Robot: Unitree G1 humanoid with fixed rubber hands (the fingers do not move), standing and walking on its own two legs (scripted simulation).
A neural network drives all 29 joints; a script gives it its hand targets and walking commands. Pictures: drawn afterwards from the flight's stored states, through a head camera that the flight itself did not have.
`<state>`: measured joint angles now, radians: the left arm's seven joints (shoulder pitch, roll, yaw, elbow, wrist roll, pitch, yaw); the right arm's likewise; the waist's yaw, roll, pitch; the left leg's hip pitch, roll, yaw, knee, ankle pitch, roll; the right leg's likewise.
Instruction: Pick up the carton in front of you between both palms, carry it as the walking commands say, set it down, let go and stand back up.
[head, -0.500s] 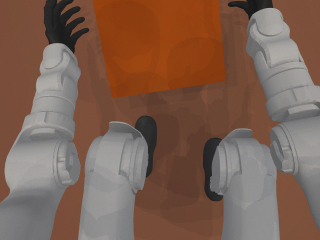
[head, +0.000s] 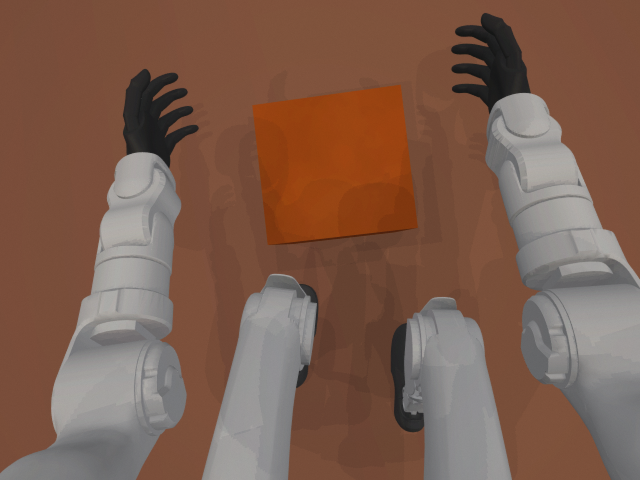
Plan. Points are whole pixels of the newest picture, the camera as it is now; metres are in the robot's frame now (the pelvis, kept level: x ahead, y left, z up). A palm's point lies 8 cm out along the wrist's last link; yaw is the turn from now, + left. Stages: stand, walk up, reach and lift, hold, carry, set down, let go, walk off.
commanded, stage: set down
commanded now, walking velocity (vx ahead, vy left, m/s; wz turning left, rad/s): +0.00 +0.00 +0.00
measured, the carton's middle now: (335, 179) +0.47 +0.07 -0.36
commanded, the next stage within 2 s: let go in 0.44 s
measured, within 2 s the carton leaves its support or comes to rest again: neither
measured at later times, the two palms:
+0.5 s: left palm (33, 109) +0.44 +0.27 +0.04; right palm (611, 8) +0.53 -0.12 +0.04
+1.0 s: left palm out of the picture +0.32 +0.27 +0.17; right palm out of the picture +0.39 -0.17 +0.16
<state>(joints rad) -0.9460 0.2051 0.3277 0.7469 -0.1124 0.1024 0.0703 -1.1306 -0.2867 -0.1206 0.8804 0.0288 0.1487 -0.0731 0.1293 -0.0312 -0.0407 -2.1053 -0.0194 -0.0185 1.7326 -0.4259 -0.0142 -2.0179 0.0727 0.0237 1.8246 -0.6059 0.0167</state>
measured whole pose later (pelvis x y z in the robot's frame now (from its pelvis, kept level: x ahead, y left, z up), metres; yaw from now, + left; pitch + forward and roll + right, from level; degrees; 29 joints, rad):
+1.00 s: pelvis +0.10 +0.02 +0.26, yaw +1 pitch +22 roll -1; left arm -0.05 0.21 0.09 0.49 -0.02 0.02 -0.09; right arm -0.18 -0.14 -0.14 0.58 -0.07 0.03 -0.04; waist 0.08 0.01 -0.05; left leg -0.84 -0.04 -0.02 0.72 -0.26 0.03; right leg -0.75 0.02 0.07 0.73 -0.37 0.03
